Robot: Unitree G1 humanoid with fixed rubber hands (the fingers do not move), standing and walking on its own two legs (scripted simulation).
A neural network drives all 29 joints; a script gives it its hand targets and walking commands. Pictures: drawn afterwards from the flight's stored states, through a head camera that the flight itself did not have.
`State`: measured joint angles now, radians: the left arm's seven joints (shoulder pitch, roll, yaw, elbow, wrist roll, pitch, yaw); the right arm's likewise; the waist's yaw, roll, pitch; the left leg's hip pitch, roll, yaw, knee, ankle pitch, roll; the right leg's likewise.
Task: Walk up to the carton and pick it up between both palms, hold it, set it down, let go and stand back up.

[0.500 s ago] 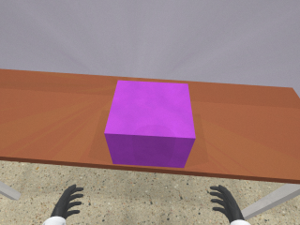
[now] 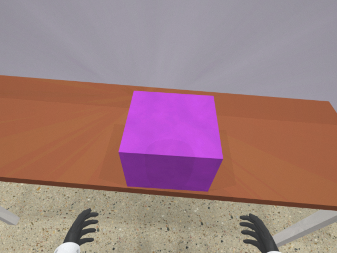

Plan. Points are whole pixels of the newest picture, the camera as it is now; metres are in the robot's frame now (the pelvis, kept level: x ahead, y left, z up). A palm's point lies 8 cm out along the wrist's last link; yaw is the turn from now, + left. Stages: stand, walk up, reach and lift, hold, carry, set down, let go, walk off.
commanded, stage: let go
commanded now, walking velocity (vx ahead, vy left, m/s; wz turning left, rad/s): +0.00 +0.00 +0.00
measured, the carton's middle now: (170, 140) +0.39 +0.01 +0.02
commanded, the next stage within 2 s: stand in 0.14 s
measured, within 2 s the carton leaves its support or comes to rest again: neither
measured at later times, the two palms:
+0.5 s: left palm out of the picture +0.09 +0.32 -0.09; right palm out of the picture +0.09 -0.29 -0.09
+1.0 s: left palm out of the picture +0.03 +0.33 -0.11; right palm out of the picture +0.06 -0.28 -0.11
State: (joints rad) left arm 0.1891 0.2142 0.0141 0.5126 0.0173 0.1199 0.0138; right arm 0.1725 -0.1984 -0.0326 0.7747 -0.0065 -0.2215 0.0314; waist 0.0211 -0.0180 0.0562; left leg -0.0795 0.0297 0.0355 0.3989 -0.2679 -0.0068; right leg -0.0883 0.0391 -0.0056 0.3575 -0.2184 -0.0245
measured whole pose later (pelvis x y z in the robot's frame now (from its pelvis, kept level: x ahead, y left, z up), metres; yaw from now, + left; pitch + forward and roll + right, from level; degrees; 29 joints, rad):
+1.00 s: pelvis -0.02 +0.02 +0.00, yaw +3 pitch -3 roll +0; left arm 0.18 0.40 -0.03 1.04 0.01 -0.03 0.00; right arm 0.18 -0.39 0.02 1.02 -0.02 -0.02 0.01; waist 0.01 0.00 0.01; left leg -0.12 -0.03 0.00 0.37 -0.21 0.03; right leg -0.12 -0.02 -0.03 0.36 -0.19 0.01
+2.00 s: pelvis -0.02 +0.01 +0.00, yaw +3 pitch -2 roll +0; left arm 0.13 0.40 -0.03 1.10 0.01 -0.02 0.00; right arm 0.14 -0.39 0.02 1.09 -0.01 -0.02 0.00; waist 0.00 0.00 0.03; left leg -0.10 -0.01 -0.02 0.33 -0.19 0.01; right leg -0.10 0.00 -0.04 0.32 -0.18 0.00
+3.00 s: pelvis -0.01 +0.00 +0.00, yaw +3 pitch -2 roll +0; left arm 0.12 0.40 -0.02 1.11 0.01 -0.02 0.00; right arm 0.13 -0.39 0.01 1.10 -0.01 -0.02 0.00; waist 0.00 0.00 0.03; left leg -0.08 -0.01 -0.02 0.31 -0.19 0.00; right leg -0.08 0.00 -0.03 0.30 -0.18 -0.01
